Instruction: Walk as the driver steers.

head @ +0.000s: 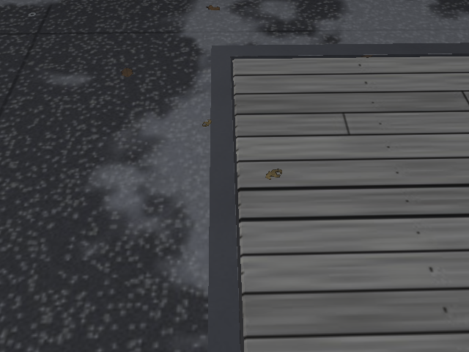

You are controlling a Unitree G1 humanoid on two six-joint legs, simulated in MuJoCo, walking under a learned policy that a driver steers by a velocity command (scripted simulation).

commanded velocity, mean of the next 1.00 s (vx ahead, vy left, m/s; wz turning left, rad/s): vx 0.29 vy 0.00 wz -0.34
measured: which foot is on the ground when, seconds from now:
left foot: down 0.00-0.18, up 0.20-0.62, down 0.64-1.00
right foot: up 0.00-0.18, down 0.20-0.64, up 0.66-0.94, down 0.96-1.00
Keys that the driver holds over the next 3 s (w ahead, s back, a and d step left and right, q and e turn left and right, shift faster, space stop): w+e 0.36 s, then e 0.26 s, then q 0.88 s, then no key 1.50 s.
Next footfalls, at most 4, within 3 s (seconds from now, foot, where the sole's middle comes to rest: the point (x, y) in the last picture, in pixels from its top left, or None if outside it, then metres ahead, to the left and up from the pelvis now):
0.20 right None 0.27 -0.14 -0.78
0.64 left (244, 324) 0.57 -0.03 -0.78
0.96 right None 0.42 -0.22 -0.78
1.34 left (221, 347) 0.51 0.04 -0.78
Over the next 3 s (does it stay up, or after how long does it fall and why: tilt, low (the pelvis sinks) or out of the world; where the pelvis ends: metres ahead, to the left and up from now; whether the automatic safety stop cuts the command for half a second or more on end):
stays up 0.47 -0.11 0.00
